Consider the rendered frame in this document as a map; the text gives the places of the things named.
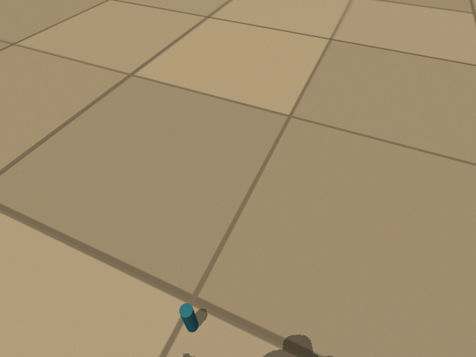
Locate can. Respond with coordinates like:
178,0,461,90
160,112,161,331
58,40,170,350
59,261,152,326
179,303,199,332

